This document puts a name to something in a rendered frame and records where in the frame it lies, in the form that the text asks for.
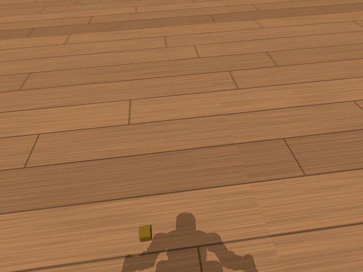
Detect cube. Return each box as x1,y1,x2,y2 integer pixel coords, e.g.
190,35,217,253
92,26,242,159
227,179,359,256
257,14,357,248
139,225,152,242

